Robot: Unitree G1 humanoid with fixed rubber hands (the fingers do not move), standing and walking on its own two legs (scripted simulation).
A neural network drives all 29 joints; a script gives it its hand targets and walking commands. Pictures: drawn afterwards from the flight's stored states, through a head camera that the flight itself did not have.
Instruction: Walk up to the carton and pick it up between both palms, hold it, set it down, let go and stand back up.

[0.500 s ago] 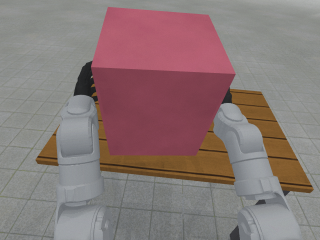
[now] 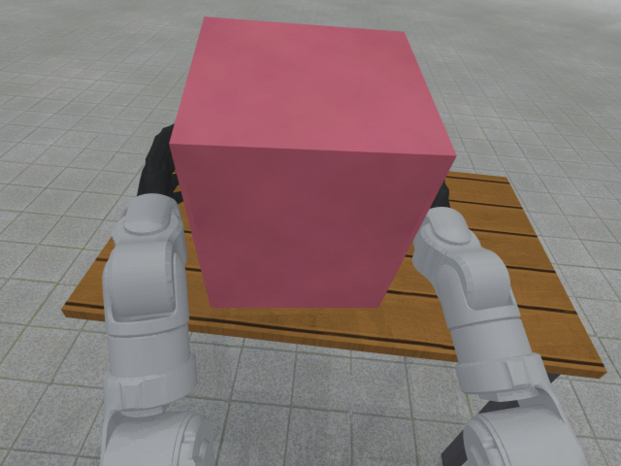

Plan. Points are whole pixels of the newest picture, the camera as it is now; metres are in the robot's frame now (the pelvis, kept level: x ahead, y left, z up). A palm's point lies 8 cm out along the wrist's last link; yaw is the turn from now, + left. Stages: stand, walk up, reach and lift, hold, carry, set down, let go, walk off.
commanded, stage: hold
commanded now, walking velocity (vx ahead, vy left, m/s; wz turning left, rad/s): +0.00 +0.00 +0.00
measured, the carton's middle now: (301, 178) +0.38 +0.01 +0.22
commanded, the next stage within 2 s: none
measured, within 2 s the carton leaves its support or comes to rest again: neither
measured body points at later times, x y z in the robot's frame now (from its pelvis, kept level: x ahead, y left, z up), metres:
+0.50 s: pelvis -0.01 +0.00 +0.00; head -0.04 +0.04 +0.45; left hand +0.36 +0.17 +0.22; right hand +0.36 -0.14 +0.20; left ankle +0.04 +0.13 -0.75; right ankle +0.00 -0.09 -0.75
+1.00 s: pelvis -0.01 +0.01 +0.00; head -0.04 +0.05 +0.45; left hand +0.36 +0.16 +0.22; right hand +0.36 -0.14 +0.20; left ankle +0.04 +0.13 -0.75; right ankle +0.00 -0.09 -0.75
